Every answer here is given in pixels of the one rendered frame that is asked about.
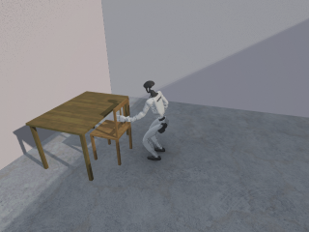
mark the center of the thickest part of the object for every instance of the robot right upper arm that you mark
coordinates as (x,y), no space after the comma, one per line
(165,102)

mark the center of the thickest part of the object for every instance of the robot left upper arm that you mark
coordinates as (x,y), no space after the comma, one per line
(148,104)

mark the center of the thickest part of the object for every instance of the table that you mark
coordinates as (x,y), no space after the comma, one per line
(76,116)

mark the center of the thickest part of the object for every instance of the robot left forearm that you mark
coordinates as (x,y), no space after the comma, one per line
(134,118)

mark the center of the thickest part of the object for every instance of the right robot shin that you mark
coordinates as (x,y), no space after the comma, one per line
(156,141)

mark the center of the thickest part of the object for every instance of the left robot hand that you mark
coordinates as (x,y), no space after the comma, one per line
(122,118)

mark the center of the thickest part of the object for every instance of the right robot thigh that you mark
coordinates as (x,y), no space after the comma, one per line
(155,122)

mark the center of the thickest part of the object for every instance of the chair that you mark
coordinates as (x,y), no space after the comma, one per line
(113,130)

